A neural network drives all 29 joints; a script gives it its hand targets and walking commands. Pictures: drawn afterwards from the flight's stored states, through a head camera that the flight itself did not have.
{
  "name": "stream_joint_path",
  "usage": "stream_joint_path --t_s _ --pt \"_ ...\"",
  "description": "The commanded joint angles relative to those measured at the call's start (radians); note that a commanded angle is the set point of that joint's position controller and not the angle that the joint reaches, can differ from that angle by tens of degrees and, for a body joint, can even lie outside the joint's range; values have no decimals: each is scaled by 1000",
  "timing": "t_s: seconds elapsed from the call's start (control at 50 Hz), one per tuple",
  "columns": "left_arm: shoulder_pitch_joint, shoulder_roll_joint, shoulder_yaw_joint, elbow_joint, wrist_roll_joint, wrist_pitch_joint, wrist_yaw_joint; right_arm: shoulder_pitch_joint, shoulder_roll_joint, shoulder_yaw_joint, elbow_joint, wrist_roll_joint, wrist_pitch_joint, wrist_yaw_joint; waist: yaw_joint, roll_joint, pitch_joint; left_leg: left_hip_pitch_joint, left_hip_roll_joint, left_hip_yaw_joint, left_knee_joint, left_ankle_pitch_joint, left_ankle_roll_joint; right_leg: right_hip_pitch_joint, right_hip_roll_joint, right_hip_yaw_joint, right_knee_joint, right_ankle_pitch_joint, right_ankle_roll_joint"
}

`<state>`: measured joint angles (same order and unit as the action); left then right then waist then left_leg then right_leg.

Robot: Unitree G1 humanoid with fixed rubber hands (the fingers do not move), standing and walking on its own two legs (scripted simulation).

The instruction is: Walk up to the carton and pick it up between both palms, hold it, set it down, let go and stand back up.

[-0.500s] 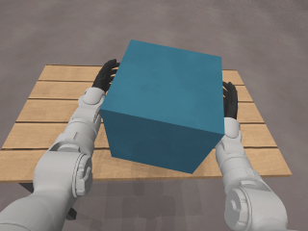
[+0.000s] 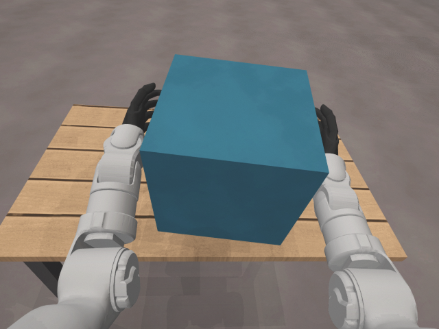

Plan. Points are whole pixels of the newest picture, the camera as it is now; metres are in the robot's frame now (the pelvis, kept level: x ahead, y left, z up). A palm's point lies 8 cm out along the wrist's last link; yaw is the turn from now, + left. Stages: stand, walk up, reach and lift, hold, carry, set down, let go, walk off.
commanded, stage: reach and lift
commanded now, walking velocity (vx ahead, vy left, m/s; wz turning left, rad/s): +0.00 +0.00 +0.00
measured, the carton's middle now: (229, 153) +0.40 -0.03 +0.12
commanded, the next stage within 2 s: hold in 1.66 s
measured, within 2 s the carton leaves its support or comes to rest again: neither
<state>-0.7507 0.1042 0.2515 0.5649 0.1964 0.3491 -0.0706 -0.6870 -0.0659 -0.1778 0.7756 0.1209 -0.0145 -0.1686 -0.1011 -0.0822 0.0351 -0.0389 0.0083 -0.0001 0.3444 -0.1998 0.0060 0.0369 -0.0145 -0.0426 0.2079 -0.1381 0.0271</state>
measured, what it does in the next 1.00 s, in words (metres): stands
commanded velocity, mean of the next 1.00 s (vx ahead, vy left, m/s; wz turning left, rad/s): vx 0.00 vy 0.00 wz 0.00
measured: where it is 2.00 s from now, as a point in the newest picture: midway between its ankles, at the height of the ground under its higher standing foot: outside the picture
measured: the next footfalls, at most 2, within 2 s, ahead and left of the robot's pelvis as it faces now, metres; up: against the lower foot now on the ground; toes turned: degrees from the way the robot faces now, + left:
none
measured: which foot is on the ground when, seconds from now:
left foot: down 0.00-1.00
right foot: down 0.00-1.00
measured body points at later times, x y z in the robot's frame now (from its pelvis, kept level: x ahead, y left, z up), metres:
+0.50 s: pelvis -0.02 -0.01 +0.00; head -0.07 +0.02 +0.45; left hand +0.39 +0.14 +0.20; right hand +0.37 -0.20 +0.20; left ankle +0.00 +0.10 -0.75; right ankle -0.01 -0.14 -0.75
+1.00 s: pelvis -0.02 -0.02 +0.00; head -0.08 +0.01 +0.44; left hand +0.37 +0.15 +0.22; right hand +0.37 -0.19 +0.23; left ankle +0.00 +0.11 -0.75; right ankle -0.01 -0.14 -0.75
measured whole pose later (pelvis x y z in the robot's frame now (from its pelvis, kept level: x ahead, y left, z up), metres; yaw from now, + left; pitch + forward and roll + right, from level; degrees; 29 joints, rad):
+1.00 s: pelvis -0.02 -0.02 +0.00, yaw +0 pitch -6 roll -1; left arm -0.70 0.07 0.30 0.23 0.19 0.74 -0.03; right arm -0.81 -0.15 -0.05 0.66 0.28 0.34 -0.17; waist -0.09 -0.06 -0.03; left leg -0.06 0.02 -0.01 0.34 -0.17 -0.01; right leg -0.01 0.00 -0.05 0.27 -0.15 0.00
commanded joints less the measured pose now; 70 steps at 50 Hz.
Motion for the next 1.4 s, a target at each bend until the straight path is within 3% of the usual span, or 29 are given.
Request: stream_joint_path --t_s 0.0,0.1,0.18,0.34,0.46,0.72,0.84,0.92,1.0,1.06,1.24,1.38 --pt "-669 -612 -393 -213 -60 -67 -106 -746 486 331 -301 -7 -38 117 -24 132 -499 252 -38 42 23 515 -99 17 76 -66 22 245 0" --pt "-677 -613 -389 -215 -63 -30 -100 -786 486 330 -303 -4 -17 127 -10 112 -492 217 -39 47 -4 410 -77 8 70 -63 19 183 1" --pt "-700 -621 -378 -207 -67 -9 -87 -845 485 335 -297 5 0 141 20 110 -507 194 -34 47 -23 342 -62 -13 69 -59 20 116 -6" --pt "-690 -597 -335 -185 -65 65 -85 -870 497 328 -276 26 68 141 24 73 -474 128 -42 52 -55 218 -25 1 59 -42 13 65 3" --pt "-702 -596 -350 -267 -78 119 -84 -863 504 352 -290 70 125 136 8 88 -479 127 -47 46 -43 254 -29 11 62 -37 23 89 6" --pt "-669 -594 -412 -453 -121 227 -70 -865 518 456 -415 191 252 118 5 101 -505 134 -49 18 -13 342 -39 41 76 -25 47 175 11" --pt "-672 -579 -413 -477 -129 268 -77 -863 518 458 -439 214 306 112 -4 103 -484 108 -52 16 -19 305 -40 36 73 -18 45 167 14" --pt "-667 -584 -428 -527 -142 289 -71 -860 508 474 -455 242 332 117 -2 111 -498 127 -48 10 -9 346 -51 36 79 -18 53 199 12" --pt "-681 -578 -408 -504 -135 307 -76 -875 508 456 -433 240 358 119 5 109 -472 93 -46 11 -26 282 -43 21 75 -14 49 153 11" --pt "-702 -584 -442 -549 -167 307 -68 -888 514 480 -477 264 364 118 1 115 -544 123 -48 5 0 349 -54 38 82 -12 61 216 12" --pt "-731 -577 -411 -505 -163 329 -87 -918 510 452 -444 270 406 110 -5 110 -508 80 -49 3 -22 279 -49 34 76 -5 53 184 14" --pt "-761 -568 -384 -471 -161 337 -85 -950 513 443 -411 281 427 116 11 107 -512 61 -48 4 -27 258 -42 27 76 -2 54 170 12"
